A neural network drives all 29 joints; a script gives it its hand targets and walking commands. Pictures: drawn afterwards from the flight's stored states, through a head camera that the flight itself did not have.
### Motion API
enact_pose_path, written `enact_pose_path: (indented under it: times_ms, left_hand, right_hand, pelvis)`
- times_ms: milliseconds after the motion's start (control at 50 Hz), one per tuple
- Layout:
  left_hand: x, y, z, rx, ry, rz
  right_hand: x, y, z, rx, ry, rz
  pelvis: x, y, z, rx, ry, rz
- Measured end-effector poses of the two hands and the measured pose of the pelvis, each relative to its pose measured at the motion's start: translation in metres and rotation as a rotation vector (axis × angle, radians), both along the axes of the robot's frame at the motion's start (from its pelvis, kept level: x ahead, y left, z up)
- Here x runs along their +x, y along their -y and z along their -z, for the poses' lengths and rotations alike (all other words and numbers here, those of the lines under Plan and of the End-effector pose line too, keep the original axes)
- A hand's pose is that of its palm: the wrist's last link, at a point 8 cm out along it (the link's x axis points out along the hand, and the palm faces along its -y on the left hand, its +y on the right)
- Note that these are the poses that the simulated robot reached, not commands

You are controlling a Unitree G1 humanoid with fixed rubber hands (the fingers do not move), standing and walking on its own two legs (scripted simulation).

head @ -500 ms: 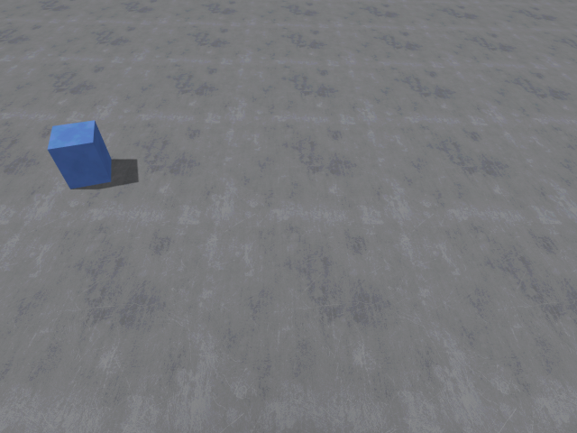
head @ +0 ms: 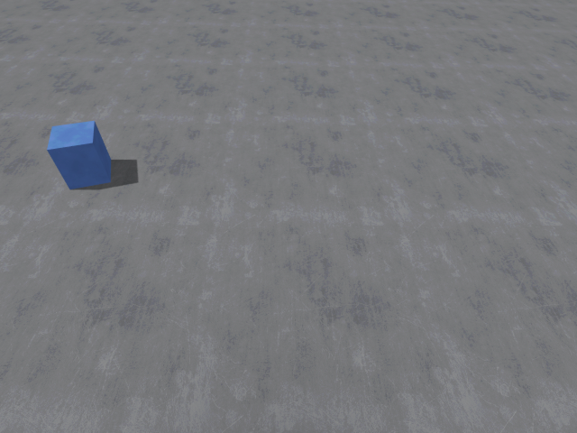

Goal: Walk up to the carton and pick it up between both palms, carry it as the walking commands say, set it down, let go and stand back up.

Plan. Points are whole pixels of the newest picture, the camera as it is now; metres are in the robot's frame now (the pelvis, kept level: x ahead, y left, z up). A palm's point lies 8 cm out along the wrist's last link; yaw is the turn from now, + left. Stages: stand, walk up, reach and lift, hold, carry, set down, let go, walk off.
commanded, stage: walk up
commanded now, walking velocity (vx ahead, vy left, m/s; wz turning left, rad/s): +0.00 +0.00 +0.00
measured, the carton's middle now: (82, 155) +1.55 +1.08 -0.66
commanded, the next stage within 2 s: none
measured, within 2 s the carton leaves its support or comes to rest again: neither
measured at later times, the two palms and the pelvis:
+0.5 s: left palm out of the picture +0.09 +0.47 -0.11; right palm (405, 335) +0.31 -0.19 -0.08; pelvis +0.10 +0.11 -0.03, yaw +18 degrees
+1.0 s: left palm out of the picture +0.11 +0.48 -0.05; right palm (299, 209) +0.60 -0.01 -0.08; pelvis +0.30 +0.17 +0.00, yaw +32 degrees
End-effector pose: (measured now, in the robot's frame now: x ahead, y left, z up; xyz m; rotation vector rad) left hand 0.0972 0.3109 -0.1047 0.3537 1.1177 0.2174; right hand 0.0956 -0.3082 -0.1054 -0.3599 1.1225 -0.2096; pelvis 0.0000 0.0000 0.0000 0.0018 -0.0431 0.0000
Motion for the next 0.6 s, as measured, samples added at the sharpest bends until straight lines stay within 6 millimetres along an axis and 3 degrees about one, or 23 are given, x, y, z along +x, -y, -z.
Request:
enact_pose_path:
  times_ms: [60, 140, 240, 360, 400, 460, 540, 600]
  left_hand:
    - [0.001, -0.003, -0.002, -0.001, 0.028, -0.012]
    - [-0.010, -0.037, -0.015, 0.061, 0.129, -0.076]
    - [-0.041, -0.091, -0.028, 0.145, 0.134, -0.160]
    - [-0.054, -0.152, -0.013, 0.171, 0.121, -0.245]
    - [-0.047, -0.164, -0.002, 0.156, 0.108, -0.253]
    - [-0.022, -0.164, 0.003, 0.103, 0.123, -0.237]
    - [0.011, -0.159, -0.002, 0.052, 0.140, -0.216]
    - [0.026, -0.161, -0.008, 0.056, 0.114, -0.216]
  right_hand:
    - [0.003, 0.001, -0.001, 0.011, 0.005, -0.018]
    - [0.028, 0.006, -0.009, 0.005, 0.001, -0.117]
    - [0.095, -0.010, -0.030, -0.004, 0.065, -0.232]
    - [0.195, -0.076, -0.043, -0.031, 0.200, -0.372]
    - [0.216, -0.096, -0.040, -0.050, 0.251, -0.385]
    - [0.219, -0.115, -0.034, -0.041, 0.235, -0.379]
    - [0.215, -0.126, -0.026, -0.028, 0.159, -0.368]
    - [0.223, -0.128, -0.018, -0.013, 0.128, -0.369]
  pelvis:
    - [0.001, 0.000, 0.001, -0.006, -0.010, -0.023]
    - [0.006, -0.006, 0.006, -0.020, -0.026, -0.111]
    - [0.026, -0.027, 0.009, -0.032, -0.019, -0.203]
    - [0.062, -0.073, 0.027, -0.037, -0.021, -0.270]
    - [0.071, -0.089, 0.036, -0.018, -0.018, -0.273]
    - [0.085, -0.102, 0.033, -0.005, -0.013, -0.303]
    - [0.111, -0.114, 0.023, 0.011, -0.002, -0.336]
    - [0.133, -0.120, 0.020, 0.019, 0.000, -0.346]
